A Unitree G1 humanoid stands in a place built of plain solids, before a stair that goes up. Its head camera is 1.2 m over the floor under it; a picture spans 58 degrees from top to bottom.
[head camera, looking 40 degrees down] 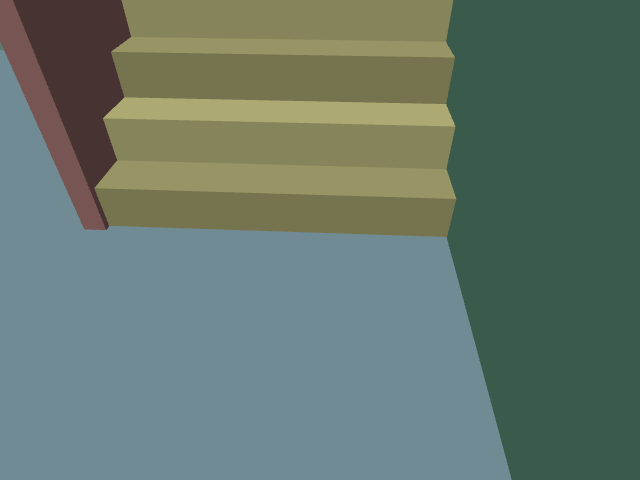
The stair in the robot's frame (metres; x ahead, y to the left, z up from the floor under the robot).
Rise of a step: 0.20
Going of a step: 0.23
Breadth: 1.50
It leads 3 degrees to the right of straight ahead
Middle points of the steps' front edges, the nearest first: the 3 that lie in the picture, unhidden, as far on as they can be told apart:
1.49 0.20 0.20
1.72 0.19 0.41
1.95 0.17 0.61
